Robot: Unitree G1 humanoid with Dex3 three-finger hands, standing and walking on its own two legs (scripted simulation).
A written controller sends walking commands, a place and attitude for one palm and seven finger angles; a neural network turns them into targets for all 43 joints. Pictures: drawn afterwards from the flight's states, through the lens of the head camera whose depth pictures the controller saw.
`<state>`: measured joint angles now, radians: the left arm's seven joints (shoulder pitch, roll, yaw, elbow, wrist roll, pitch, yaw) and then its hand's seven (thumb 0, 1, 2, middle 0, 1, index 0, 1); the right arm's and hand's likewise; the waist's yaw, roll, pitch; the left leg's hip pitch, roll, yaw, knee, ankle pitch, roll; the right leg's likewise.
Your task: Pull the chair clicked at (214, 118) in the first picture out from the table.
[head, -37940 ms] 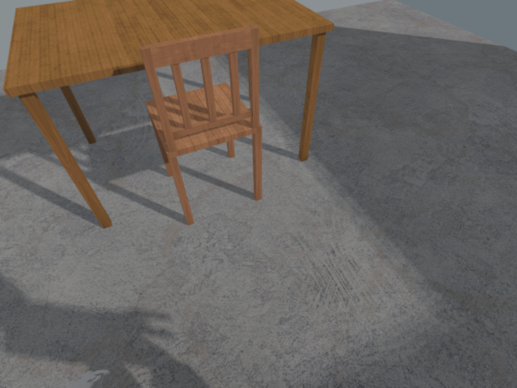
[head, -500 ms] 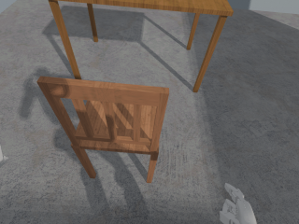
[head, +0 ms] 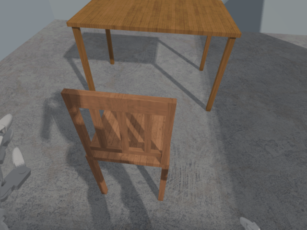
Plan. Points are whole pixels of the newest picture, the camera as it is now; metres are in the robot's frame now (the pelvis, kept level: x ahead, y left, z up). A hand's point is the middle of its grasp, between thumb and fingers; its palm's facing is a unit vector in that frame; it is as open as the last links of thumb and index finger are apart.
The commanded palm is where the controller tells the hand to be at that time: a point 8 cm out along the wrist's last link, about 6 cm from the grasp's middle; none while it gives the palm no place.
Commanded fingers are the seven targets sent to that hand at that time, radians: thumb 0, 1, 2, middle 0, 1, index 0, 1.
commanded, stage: stop stepping back and stand still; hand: left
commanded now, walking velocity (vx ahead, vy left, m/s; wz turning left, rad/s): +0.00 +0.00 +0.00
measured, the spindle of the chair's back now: (123, 131) +0.50 +0.15 -0.10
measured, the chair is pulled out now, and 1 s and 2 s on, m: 0.71 0.71 0.71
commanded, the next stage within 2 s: let the arm hang, fingers relaxed in 0.38 s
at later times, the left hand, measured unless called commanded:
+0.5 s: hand (26, 164) +0.21 +0.27 +0.14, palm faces +0.37 -0.81 -0.45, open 7.4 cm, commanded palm none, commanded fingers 0.00 0.90 0.90 -0.20 -0.30 -0.20 -0.30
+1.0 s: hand out of the picture +0.00 +0.19 -0.16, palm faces +0.02 -0.97 -0.25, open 7.1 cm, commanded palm none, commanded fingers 0.00 0.90 0.90 -0.20 -0.30 -0.20 -0.30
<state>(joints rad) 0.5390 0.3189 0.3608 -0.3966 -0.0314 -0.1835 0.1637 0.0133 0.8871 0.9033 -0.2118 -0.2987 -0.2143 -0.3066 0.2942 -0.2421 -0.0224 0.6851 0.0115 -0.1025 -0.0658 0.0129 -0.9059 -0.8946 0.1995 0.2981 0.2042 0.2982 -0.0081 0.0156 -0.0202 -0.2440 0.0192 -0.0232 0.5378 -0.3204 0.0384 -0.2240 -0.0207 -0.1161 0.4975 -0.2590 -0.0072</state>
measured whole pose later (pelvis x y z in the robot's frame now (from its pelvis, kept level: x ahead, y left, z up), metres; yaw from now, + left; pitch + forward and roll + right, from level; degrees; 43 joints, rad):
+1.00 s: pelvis -0.01 -0.01 +0.00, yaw +1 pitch -2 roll -1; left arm 0.32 0.21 0.00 0.97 0.01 0.03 0.02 -0.02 0.95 0.90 -0.21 -0.30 -0.21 -0.30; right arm 0.35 -0.19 -0.01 0.99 -0.02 0.03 -0.01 0.01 -0.92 -0.89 0.20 0.30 0.20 0.30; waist 0.00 0.02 0.06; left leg -0.23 0.01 -0.04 0.50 -0.24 -0.01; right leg -0.20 -0.03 -0.13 0.47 -0.23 -0.02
